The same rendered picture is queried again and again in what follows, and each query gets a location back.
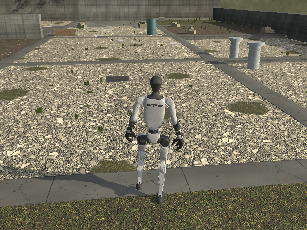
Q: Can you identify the robot left upper arm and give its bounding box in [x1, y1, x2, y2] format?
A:
[131, 96, 145, 122]

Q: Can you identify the robot left forearm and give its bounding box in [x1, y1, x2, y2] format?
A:
[126, 115, 135, 133]

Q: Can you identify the right robot thigh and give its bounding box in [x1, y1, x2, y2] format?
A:
[158, 135, 170, 172]

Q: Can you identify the left robot hand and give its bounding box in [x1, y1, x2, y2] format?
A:
[125, 132, 136, 142]

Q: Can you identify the right robot hand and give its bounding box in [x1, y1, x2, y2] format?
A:
[172, 138, 184, 150]

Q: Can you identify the humanoid robot torso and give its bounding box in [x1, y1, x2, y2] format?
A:
[144, 96, 166, 144]

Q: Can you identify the robot right forearm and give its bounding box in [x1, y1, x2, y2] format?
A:
[173, 118, 183, 139]

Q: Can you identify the robot right upper arm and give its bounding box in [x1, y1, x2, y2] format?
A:
[165, 97, 177, 125]

